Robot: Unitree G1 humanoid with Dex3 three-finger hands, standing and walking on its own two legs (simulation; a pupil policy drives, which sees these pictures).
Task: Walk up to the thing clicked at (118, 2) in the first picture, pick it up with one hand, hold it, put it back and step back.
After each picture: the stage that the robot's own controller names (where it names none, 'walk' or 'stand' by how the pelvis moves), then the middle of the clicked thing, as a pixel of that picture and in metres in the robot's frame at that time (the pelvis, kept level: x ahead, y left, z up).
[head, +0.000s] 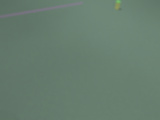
stand; (117, 5) +2.23 -0.50 -0.72
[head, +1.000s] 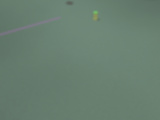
walk; (95, 15) +2.11 -0.03 -0.69
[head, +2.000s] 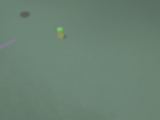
walk; (60, 33) +1.41 +0.36 -0.71
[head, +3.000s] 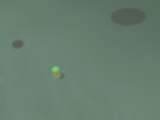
walk; (56, 72) +0.90 +0.35 -0.72
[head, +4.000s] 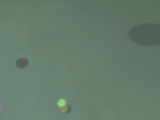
walk; (62, 105) +0.56 +0.25 -0.71
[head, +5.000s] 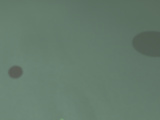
stand; out of the picture +0.37 +0.18 -0.70
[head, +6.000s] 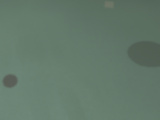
stand; out of the picture +0.33 +0.18 -0.72
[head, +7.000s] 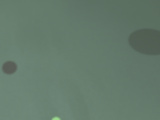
stand; out of the picture +0.36 +0.19 -0.71
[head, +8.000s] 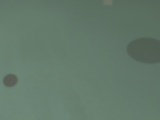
stand; out of the picture +0.34 +0.21 -0.72
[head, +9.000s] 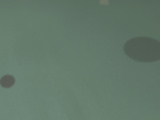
stand; out of the picture +0.34 +0.20 -0.73
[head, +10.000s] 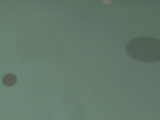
stand; out of the picture +0.34 +0.20 -0.73
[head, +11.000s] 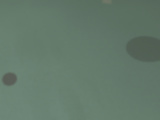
stand; out of the picture +0.34 +0.19 -0.73
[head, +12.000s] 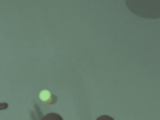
go down; (45, 97) +0.38 +0.19 -0.57
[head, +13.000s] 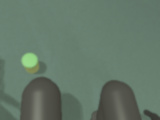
go down; (31, 63) +0.42 +0.23 -0.31
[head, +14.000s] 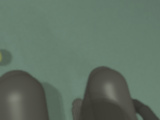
close in; out of the picture +0.40 +0.26 -0.25
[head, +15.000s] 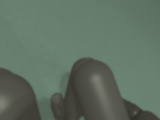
close; out of the picture +0.39 +0.28 -0.22
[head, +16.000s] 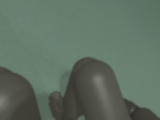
lift; out of the picture +0.39 +0.28 -0.22
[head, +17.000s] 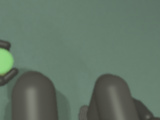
lift; out of the picture +0.33 +0.27 -0.10
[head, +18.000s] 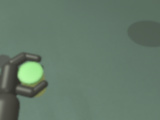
lift; (33, 80) +0.32 +0.17 +0.04
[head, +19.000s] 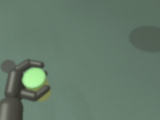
hold; (38, 85) +0.32 +0.17 +0.01
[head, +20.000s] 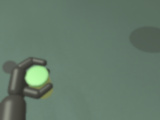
hold; (40, 83) +0.32 +0.16 +0.02
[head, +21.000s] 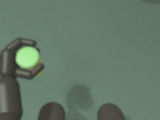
crouch; (31, 63) +0.39 +0.18 -0.05
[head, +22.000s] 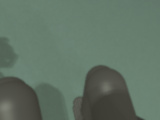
lower; out of the picture +0.44 +0.28 -0.16
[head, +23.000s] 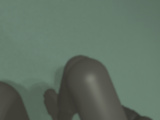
lower; out of the picture +0.43 +0.30 -0.23
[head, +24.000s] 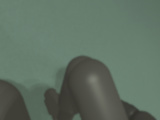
lower; out of the picture +0.43 +0.30 -0.23
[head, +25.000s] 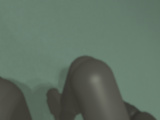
lower; out of the picture +0.42 +0.30 -0.22
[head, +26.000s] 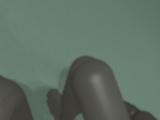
lower; out of the picture +0.42 +0.30 -0.22
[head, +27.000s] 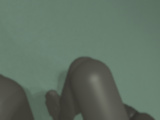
withdraw; out of the picture +0.41 +0.27 -0.23
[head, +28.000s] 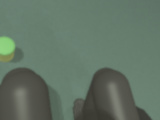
stand; (4, 50) +0.42 +0.24 -0.26
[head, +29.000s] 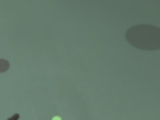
stand; out of the picture +0.37 +0.15 -0.64
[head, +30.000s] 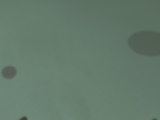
stand; out of the picture +0.39 +0.17 -0.66
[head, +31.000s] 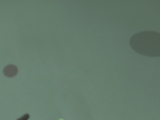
stand; out of the picture +0.38 +0.16 -0.67
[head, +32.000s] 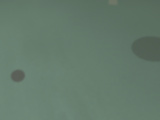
stand; out of the picture +0.40 +0.15 -0.72
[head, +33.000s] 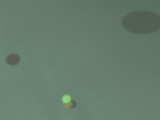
walk; (67, 101) +0.52 +0.17 -0.69
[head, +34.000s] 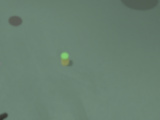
walk; (64, 59) +0.82 +0.15 -0.69
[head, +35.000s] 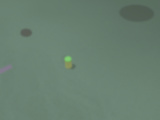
stand; (68, 62) +0.98 +0.18 -0.70
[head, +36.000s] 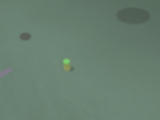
stand; (66, 64) +1.00 +0.19 -0.73
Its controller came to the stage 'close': yes
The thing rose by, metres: 0.71
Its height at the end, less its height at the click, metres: +0.00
